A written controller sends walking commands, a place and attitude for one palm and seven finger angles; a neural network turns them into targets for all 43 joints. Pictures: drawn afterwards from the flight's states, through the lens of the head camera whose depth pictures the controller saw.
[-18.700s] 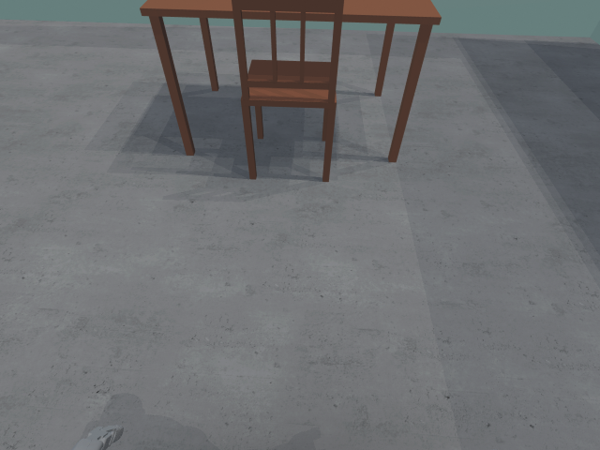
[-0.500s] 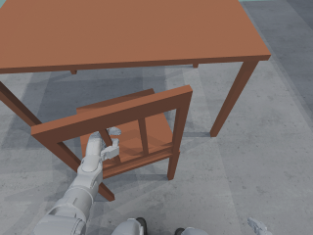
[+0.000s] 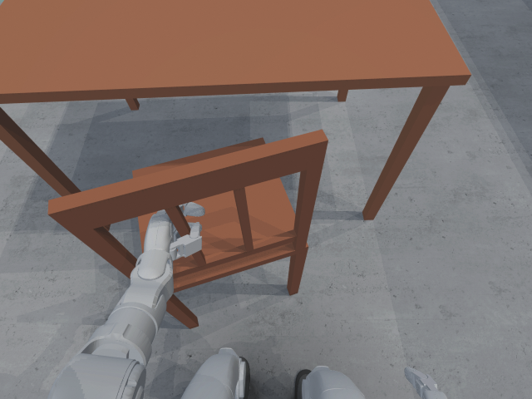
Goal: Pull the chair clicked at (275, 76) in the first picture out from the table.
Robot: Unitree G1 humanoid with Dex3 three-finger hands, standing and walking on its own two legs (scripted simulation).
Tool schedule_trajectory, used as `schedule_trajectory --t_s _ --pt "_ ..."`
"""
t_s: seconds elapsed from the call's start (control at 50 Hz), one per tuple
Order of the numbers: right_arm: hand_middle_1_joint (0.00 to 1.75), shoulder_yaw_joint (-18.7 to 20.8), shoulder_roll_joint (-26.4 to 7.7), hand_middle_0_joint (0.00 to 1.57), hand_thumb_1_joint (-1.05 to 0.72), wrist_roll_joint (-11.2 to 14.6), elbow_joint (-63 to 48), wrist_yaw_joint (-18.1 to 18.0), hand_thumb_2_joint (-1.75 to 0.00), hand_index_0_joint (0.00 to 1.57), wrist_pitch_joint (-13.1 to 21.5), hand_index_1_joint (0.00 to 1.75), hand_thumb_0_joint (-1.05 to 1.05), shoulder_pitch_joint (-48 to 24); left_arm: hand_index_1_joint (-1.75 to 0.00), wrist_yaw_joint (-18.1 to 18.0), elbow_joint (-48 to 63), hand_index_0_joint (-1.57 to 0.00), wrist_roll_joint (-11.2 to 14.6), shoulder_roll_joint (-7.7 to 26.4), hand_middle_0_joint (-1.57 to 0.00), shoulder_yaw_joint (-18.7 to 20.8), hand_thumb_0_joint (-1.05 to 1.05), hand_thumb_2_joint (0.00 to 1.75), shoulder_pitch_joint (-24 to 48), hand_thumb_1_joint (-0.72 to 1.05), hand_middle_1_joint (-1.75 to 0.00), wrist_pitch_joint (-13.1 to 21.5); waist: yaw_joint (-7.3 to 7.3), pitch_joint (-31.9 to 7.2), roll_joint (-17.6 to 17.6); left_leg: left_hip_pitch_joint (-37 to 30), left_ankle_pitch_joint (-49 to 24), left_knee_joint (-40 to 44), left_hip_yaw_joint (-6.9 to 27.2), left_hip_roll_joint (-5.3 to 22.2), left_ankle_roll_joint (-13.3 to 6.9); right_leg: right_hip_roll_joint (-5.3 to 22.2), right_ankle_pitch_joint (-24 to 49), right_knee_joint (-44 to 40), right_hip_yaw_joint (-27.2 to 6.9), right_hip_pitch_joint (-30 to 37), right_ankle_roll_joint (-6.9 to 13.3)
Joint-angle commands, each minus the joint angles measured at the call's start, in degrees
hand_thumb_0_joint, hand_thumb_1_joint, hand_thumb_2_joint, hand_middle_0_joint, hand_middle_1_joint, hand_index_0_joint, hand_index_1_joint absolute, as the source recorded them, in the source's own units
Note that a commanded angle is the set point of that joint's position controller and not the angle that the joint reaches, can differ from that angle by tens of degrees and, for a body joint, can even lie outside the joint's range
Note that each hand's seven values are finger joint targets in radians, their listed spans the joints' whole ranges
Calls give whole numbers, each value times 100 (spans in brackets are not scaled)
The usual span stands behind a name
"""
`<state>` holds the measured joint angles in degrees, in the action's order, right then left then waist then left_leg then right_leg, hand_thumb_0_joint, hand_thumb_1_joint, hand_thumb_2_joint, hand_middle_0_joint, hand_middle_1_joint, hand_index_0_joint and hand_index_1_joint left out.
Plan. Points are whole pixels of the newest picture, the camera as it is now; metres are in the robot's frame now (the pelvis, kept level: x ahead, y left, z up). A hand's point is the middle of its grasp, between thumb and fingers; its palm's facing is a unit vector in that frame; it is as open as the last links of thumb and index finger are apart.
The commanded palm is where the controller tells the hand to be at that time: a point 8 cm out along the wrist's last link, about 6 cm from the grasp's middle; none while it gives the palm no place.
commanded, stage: step backward, pulling the chair out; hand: left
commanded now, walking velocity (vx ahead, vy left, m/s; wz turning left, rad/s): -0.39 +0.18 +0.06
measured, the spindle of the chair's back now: (188, 237) +0.39 +0.16 -0.09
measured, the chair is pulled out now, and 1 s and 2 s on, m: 0.17 0.26 0.41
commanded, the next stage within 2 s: none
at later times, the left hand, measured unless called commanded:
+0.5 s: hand (189, 254) +0.34 +0.14 -0.05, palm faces -0.11 -0.98 -0.16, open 5.0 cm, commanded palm +0.31 +0.19 -0.05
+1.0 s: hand (185, 289) +0.28 +0.14 -0.05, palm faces -0.02 -0.99 -0.15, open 5.1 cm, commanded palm +0.26 +0.19 -0.05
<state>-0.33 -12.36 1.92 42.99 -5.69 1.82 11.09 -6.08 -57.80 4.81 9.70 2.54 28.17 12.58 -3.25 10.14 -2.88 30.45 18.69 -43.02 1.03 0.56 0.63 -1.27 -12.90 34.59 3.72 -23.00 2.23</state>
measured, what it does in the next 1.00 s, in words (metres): steps on the spot: left foot, then right foot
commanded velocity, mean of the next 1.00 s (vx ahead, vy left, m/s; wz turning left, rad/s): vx -0.38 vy -0.05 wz -0.01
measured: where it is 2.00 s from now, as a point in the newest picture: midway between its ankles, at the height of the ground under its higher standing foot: outside the picture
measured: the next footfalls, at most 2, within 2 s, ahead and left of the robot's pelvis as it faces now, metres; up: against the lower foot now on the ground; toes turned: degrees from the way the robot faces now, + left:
left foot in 0.22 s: -0.02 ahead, +0.20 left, +0.00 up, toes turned +4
right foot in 1.00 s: -0.01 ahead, -0.10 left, +0.00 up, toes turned -2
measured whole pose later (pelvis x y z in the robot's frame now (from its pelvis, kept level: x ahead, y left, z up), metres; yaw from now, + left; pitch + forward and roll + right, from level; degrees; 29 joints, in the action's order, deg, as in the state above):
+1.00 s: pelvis -0.09 +0.02 +0.01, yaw +2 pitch +3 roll +0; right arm 2.3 -14.5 0.5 38.2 -5.7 -2.9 12.3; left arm -5.4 -48.8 2.6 8.4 -1.1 26.6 9.0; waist -3.6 10.1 0.2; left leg 16.9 19.4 -33.1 -1.0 1.7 1.0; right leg 2.4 -13.0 34.9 3.6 -23.1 0.8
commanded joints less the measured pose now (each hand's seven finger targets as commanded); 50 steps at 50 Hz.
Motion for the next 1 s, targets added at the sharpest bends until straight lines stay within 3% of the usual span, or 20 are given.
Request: schedule_trajectory --t_s 0.0,0.06,0.14,0.2,0.24,0.3,0.4,0.5,0.54,0.58,0.62,0.64,0.68,0.7,0.74,0.8,0.84,0.9,0.94,0.98 --pt "30 234 -813 20 -90 -56 -555 -112 -90 20 216 30 0 -137 -145 -117 968 -50 -328 1110 -50 71 0 90 1548 90 -145 198 267 -2522 658 -262 987 -1590 637 48 129 2454 1858 -1342 -1952 1419 884" --pt "30 195 -850 20 -90 -21 -442 -132 -90 20 160 30 0 -52 -145 -114 1036 -50 -312 999 -50 48 0 90 1690 90 -145 102 184 -2719 878 -393 949 -728 563 111 181 2243 3837 -763 -1268 2164 588" --pt "30 248 -943 20 -90 -6 -397 -253 -90 20 7 30 0 172 -145 -83 1137 -50 -262 670 -50 -236 0 90 1688 90 -145 -98 123 -2883 1224 -955 -228 1320 194 252 206 1908 4608 -334 -893 2654 234" --pt "30 401 -1084 20 -90 10 -599 -290 -90 20 -139 30 0 272 -145 -12 1504 -50 -206 307 -50 -550 0 90 1905 90 -145 -131 40 -3093 593 -2415 -3918 1643 258 924 -48 1094 3854 58 -354 1742 -249" --pt "30 472 -1014 20 -90 33 -700 -203 -90 20 -226 30 0 469 -145 69 1613 -50 -274 81 -50 -695 0 90 2014 90 -145 -43 -94 -3253 594 -2758 -4481 1186 -6 969 -38 873 3789 -76 -264 1657 -269" --pt "30 499 -911 20 -90 -88 -854 -143 -90 20 -331 30 0 257 -145 101 1936 -50 -432 210 -50 -542 0 90 1950 90 -145 101 -145 -3536 -101 -2769 -5001 1000 -46 918 97 864 3942 45 -189 1753 -134" --pt "30 447 -852 20 -90 -145 -1232 -27 -90 20 -446 30 0 22 -145 163 2244 -50 -460 235 -50 -432 0 90 1180 90 -145 207 -56 -3161 -315 -2037 -4033 1342 172 1054 74 678 3100 114 -94 1717 -47" --pt "30 346 -712 20 -90 -268 -1142 71 -90 20 -376 30 0 -56 -145 140 2409 -50 -529 265 -50 -409 0 90 1360 90 -145 264 -30 -2445 -1068 -1962 -4232 1665 418 1632 -355 320 140 465 -56 983 -191" --pt "30 353 -694 20 -90 -251 -1009 81 -90 20 -318 30 0 -14 -145 77 2207 -50 -543 319 -50 -339 0 90 1510 90 -145 299 6 -2318 -902 -1816 -3893 1385 361 1610 -369 390 456 129 -137 1162 -156" --pt "30 394 -749 20 -90 -193 -832 43 -90 20 -297 30 0 256 -145 29 1901 -50 -555 517 -50 -239 0 90 1596 90 -145 318 -76 -2507 -171 -1606 -3313 857 73 1217 -83 618 2677 -341 -271 1713 -90" --pt "30 483 -640 20 -90 -80 -701 -54 -90 20 -293 30 0 380 -145 11 1611 -50 -485 735 -50 -97 0 90 1634 90 -145 361 -86 -2938 1315 -1274 -97 -122 -342 374 284 1596 3702 -887 -1009 1889 282" --pt "30 481 -652 20 -90 -45 -710 -98 -90 20 -250 30 0 241 -145 6 1372 -50 -496 874 -50 2 0 90 1477 90 -145 346 45 -3035 1816 -1130 1239 -853 -156 69 249 1968 3250 -1359 -1283 1791 428" --pt "30 428 -688 20 -90 -53 -645 -116 -90 20 -149 30 0 30 -145 -26 1069 -50 -490 835 -50 3 0 90 1422 90 -145 244 223 -2774 1385 -949 1507 -1409 239 116 149 2224 2119 -1596 -1363 1474 575" --pt "30 341 -664 20 -90 -77 -599 -100 -90 20 -131 30 0 56 -145 -42 1095 -50 -520 713 -50 -37 0 90 1414 90 -145 211 183 -2809 1198 -928 1385 -993 323 199 147 2153 2340 -1435 -1176 1664 541" --pt "30 262 -683 20 -90 -68 -591 -108 -90 20 -146 30 0 67 -145 -36 1101 -50 -457 552 -50 -98 0 90 1308 90 -145 162 134 -2916 1144 -1001 1032 78 158 182 184 1883 2928 -1185 -773 2073 354" --pt "30 305 -881 20 -90 -22 -671 -172 -90 20 -264 30 0 201 -145 -14 1384 -50 -304 472 -50 -269 0 90 1094 90 -145 56 33 -3016 888 -1729 -302 1875 -47 355 113 1551 2493 -865 -523 2010 53" --pt "30 432 -1140 20 -90 -29 -983 -188 -90 20 -365 30 0 96 -145 40 1858 -50 -266 296 -50 -444 0 90 1195 90 -145 47 85 -2789 -346 -1690 -2193 2121 885 1247 -397 665 1591 -105 -191 1568 -319" --pt "30 349 -827 20 -90 -189 -1080 -72 -90 20 -385 30 0 -111 -145 96 2444 -50 -359 341 -50 -416 0 90 1550 90 -145 99 104 -2509 -1469 -1595 -3526 2179 861 1630 -596 465 -239 845 -194 1221 -198" --pt "30 394 -841 20 -90 -191 -1002 5 -90 20 -324 30 0 29 -145 66 2233 -50 -396 280 -50 -385 0 90 1511 90 -145 77 166 -2251 -1162 -2040 -4456 1614 754 1665 -602 432 -335 365 -264 933 -76" --pt "30 453 -872 20 -90 -124 -851 54 -90 20 -260 30 0 370 -145 15 1984 -50 -420 411 -50 -301 0 90 1655 90 -145 95 50 -2746 -219 -2755 -5285 458 390 1298 -233 577 2212 -688 -346 1426 10"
